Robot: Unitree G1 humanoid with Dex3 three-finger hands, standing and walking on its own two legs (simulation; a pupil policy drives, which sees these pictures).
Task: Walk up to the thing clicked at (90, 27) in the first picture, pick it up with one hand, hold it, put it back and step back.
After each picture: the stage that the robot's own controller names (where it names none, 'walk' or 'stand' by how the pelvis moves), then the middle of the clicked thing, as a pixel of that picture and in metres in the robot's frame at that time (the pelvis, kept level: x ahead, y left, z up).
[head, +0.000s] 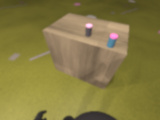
stand; (88, 30) +0.87 +0.03 +0.07
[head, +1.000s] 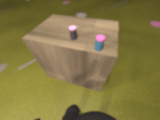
walk; (73, 33) +0.73 +0.20 +0.09
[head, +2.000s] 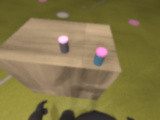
stand; (64, 45) +0.52 +0.21 +0.10
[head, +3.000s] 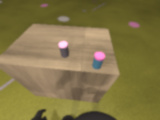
stand; (64, 49) +0.52 +0.21 +0.08
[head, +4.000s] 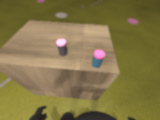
stand; (62, 47) +0.51 +0.22 +0.08
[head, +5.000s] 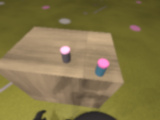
stand; (66, 55) +0.47 +0.19 +0.07
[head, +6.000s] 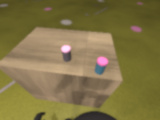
stand; (66, 53) +0.49 +0.19 +0.07
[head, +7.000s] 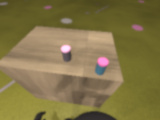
stand; (66, 53) +0.49 +0.19 +0.07
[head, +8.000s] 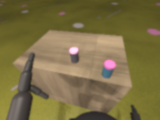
rise first; (74, 55) +0.49 +0.16 +0.08
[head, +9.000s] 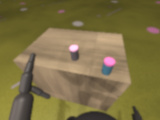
go down; (74, 53) +0.50 +0.17 +0.08
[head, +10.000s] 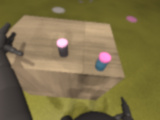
go down; (63, 48) +0.49 +0.15 +0.09
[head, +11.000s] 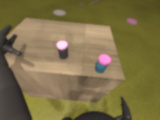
approach; (63, 50) +0.48 +0.16 +0.09
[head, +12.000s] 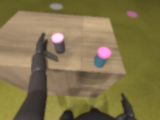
close in; (59, 44) +0.49 +0.17 +0.12
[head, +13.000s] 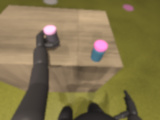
lift; (52, 37) +0.53 +0.19 +0.14
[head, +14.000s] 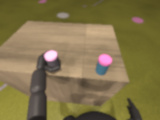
lift; (53, 61) +0.37 +0.21 +0.13
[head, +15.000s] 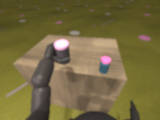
lift; (63, 52) +0.32 +0.15 +0.27
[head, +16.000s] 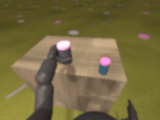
hold; (65, 53) +0.33 +0.14 +0.26
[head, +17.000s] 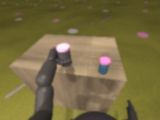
crouch; (64, 55) +0.34 +0.15 +0.24
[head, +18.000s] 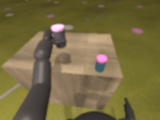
crouch; (59, 36) +0.44 +0.17 +0.29
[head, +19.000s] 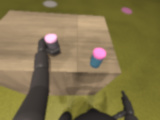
lower; (53, 45) +0.50 +0.18 +0.11
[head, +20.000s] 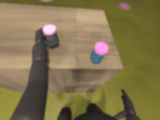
lower; (51, 37) +0.53 +0.18 +0.14
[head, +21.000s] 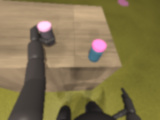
lower; (47, 34) +0.54 +0.19 +0.14
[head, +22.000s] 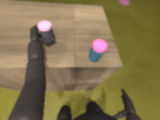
lower; (47, 33) +0.54 +0.19 +0.14
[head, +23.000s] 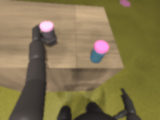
loosen; (49, 34) +0.53 +0.19 +0.14
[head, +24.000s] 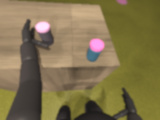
withdraw; (45, 35) +0.53 +0.19 +0.14
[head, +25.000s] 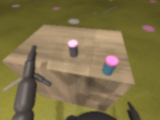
sink last; (73, 49) +0.51 +0.16 +0.12
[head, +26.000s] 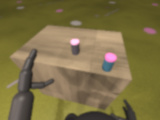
stand; (75, 47) +0.55 +0.16 +0.11
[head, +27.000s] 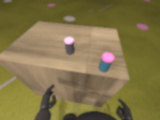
stand; (69, 46) +0.52 +0.16 +0.12
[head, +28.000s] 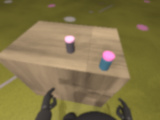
stand; (70, 45) +0.53 +0.16 +0.13
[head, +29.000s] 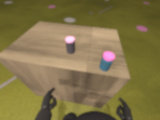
stand; (70, 45) +0.53 +0.16 +0.13
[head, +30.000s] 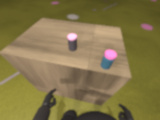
stand; (72, 42) +0.54 +0.16 +0.13
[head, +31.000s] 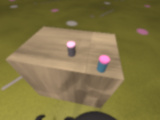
walk; (71, 49) +0.56 +0.17 +0.08
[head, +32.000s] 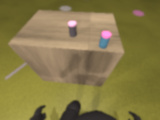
walk; (72, 29) +0.70 +0.18 +0.10
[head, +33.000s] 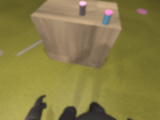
walk; (82, 9) +1.04 +0.12 +0.10
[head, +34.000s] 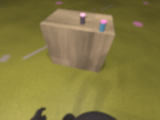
stand; (82, 19) +1.13 +0.14 +0.08
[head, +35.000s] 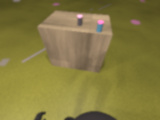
stand; (79, 20) +1.12 +0.15 +0.07
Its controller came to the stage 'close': yes
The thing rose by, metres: 0.20
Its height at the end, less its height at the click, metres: +0.00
